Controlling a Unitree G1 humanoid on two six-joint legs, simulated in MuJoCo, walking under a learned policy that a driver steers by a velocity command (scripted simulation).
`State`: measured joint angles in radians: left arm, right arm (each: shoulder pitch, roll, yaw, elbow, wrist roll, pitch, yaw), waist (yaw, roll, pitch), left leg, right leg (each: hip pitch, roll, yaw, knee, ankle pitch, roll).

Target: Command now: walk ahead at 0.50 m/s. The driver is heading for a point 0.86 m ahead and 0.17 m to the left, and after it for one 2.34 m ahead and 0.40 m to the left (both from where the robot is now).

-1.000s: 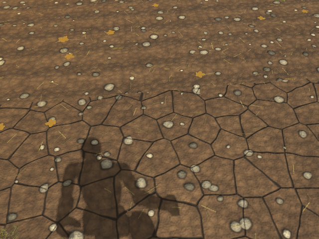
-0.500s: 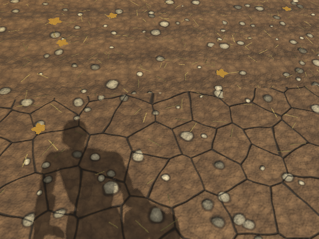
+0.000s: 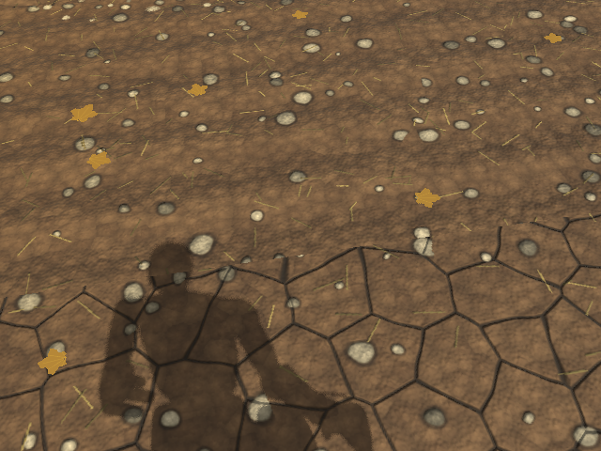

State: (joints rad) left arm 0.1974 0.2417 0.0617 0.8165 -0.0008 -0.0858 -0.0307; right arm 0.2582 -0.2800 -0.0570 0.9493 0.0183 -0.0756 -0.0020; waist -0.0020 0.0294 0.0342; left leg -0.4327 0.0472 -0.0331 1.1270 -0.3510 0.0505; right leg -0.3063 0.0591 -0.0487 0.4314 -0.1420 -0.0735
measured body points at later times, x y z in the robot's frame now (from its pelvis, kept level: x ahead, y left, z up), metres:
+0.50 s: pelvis +0.27 +0.08 +0.00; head +0.30 +0.09 +0.44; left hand +0.28 +0.35 -0.15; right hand +0.43 -0.18 -0.11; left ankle +0.34 +0.16 -0.74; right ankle +0.13 -0.07 -0.65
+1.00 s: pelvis +0.54 +0.04 -0.01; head +0.58 +0.03 +0.43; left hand +0.76 +0.27 -0.10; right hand +0.50 -0.23 -0.16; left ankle +0.36 +0.16 -0.71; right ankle +0.65 -0.06 -0.74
